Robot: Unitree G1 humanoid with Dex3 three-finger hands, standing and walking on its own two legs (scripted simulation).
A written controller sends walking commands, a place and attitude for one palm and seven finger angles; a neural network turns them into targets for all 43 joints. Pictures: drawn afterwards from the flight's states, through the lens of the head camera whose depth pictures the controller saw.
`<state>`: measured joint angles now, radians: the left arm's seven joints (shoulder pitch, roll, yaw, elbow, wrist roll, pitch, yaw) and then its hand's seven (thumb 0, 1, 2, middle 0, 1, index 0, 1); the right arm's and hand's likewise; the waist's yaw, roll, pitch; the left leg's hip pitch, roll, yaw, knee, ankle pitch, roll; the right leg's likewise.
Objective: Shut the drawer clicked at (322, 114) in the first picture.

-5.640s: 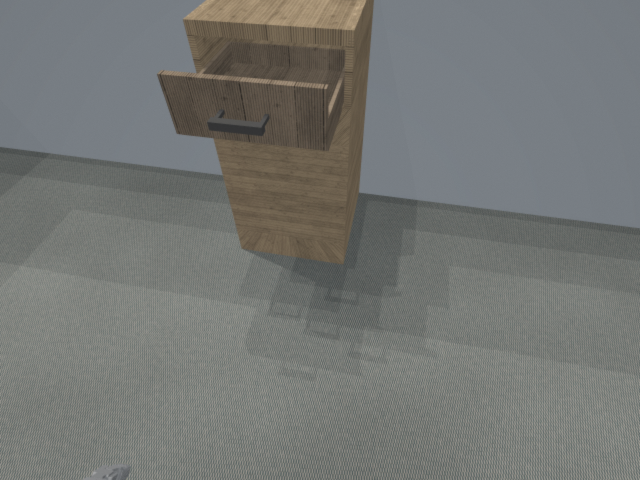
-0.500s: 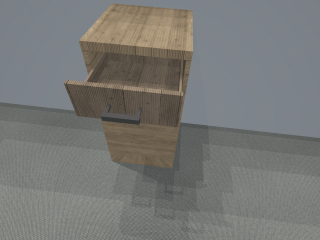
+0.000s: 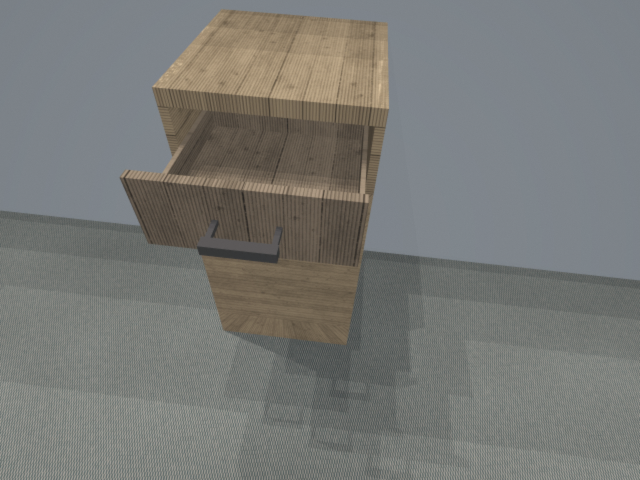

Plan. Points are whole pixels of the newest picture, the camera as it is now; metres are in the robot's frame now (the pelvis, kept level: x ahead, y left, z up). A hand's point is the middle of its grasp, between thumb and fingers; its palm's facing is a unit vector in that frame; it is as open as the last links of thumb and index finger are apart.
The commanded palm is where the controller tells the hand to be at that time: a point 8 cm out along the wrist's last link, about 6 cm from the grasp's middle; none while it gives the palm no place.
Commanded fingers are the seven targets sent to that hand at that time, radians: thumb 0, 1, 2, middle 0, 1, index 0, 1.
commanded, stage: shuffle to correct the standing spot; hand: left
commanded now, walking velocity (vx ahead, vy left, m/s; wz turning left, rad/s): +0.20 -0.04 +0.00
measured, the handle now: (242, 239) +0.46 +0.16 +0.01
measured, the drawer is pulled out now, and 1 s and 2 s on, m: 0.21 0.21 0.21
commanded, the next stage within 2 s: come to a stop and stand still in 0.14 s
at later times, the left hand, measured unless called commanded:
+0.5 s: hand (210, 465) +0.18 +0.17 -0.17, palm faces +0.03 -0.96 -0.27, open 7.3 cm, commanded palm none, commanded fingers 0.00 0.90 0.90 -0.20 -0.30 -0.20 -0.30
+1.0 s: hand out of the picture +0.05 +0.16 -0.17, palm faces +0.07 -0.98 -0.21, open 7.3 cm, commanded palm none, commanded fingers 0.00 0.90 0.90 -0.20 -0.30 -0.20 -0.30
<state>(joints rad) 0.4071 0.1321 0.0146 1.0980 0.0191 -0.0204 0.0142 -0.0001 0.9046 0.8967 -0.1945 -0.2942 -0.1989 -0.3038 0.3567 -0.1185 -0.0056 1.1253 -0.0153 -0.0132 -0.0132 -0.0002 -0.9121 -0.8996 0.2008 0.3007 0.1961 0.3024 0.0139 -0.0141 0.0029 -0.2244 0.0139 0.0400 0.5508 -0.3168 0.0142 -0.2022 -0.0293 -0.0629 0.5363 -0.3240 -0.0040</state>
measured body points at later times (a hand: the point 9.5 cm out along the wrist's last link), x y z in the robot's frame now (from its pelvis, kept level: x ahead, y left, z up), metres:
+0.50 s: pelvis +0.09 -0.03 -0.01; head +0.12 -0.05 +0.43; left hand +0.18 +0.22 -0.15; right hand +0.02 -0.24 -0.18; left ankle +0.00 +0.10 -0.72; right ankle +0.18 -0.15 -0.73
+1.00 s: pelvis +0.05 -0.02 +0.00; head +0.05 -0.02 +0.45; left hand +0.05 +0.21 -0.15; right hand +0.07 -0.25 -0.15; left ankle +0.07 +0.08 -0.73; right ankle +0.02 -0.13 -0.74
